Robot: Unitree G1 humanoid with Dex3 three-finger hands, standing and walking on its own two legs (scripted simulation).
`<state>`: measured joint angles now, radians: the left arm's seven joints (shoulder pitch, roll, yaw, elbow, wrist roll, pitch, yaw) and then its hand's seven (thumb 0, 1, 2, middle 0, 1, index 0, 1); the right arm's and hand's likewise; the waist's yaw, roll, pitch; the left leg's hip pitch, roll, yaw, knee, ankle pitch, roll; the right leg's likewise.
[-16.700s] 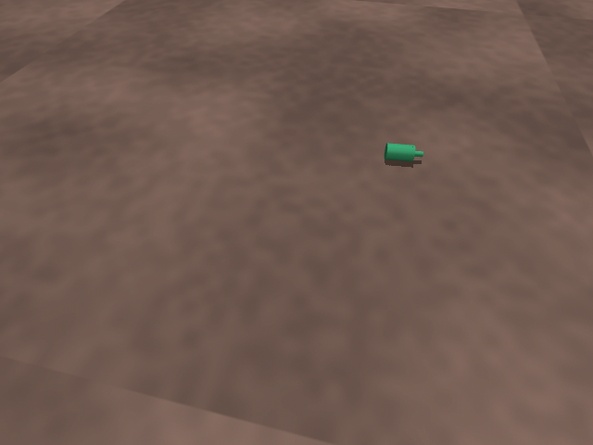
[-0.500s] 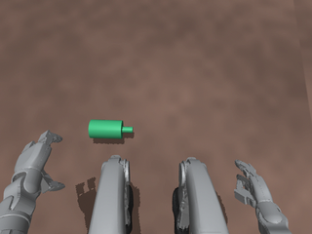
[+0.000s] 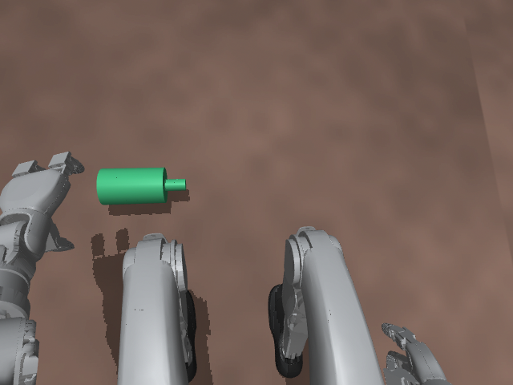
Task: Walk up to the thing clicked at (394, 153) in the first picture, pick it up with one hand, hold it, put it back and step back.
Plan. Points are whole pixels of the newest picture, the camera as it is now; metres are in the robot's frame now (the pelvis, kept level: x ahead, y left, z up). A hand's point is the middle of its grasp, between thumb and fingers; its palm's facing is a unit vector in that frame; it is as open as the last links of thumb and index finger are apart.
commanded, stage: rise first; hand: left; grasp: from above
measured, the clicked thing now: (145, 185) +0.48 +0.22 -0.35
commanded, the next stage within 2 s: approach in 1.04 s
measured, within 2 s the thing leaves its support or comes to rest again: neither
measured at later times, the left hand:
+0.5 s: hand (77, 201) +0.40 +0.31 -0.20, palm faces -0.47 -0.10 -0.88, open 14.2 cm
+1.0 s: hand (87, 196) +0.42 +0.30 -0.22, palm faces -0.45 -0.06 -0.89, open 14.1 cm
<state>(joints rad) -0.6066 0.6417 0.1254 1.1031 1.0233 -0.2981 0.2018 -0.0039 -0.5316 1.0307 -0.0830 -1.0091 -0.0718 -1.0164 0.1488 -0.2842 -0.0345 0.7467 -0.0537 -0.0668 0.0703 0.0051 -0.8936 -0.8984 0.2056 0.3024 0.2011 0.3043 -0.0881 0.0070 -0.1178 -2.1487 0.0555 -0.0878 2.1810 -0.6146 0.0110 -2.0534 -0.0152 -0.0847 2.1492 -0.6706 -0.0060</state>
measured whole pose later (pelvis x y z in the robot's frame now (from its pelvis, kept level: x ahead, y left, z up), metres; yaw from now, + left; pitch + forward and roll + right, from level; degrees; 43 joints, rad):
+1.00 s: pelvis +0.01 +0.00 -0.05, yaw -2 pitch +33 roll -7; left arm -0.77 0.69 0.11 1.30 1.26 -0.31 0.42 0.00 -0.51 0.98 -0.09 -1.01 -0.09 -1.00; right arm 0.09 -0.26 -0.02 0.78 -0.14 -0.03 0.12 0.00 -0.92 -0.90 0.20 0.30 0.20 0.30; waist -0.13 -0.02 -0.07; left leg -2.30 0.07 -0.11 2.36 -0.66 0.01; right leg -2.20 0.00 -0.09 2.31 -0.70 0.00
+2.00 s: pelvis +0.01 +0.00 -0.07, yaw -3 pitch +32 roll -8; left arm -0.73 0.68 0.04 1.20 1.21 -0.35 0.38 0.00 -0.51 0.96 -0.08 -1.06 -0.10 -1.04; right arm 0.14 -0.27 0.02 0.78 -0.16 -0.03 0.13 0.00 -0.92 -0.90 0.21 0.30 0.20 0.30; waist -0.15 -0.04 -0.01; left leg -2.33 0.06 -0.14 2.42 -0.66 0.01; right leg -2.22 0.00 -0.11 2.36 -0.70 0.00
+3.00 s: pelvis +0.02 +0.00 -0.09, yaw -6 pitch +30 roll -10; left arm -1.01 0.82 0.14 1.67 1.31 -0.21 0.61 0.00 -0.49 0.98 -0.08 -0.99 -0.08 -0.98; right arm 0.05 -0.29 0.14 0.76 -0.27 -0.16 0.21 0.00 -0.91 -0.90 0.20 0.30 0.20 0.30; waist -0.30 -0.07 0.06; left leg -2.39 0.07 -0.19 2.52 -0.69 0.01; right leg -2.27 0.03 -0.15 2.43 -0.71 0.01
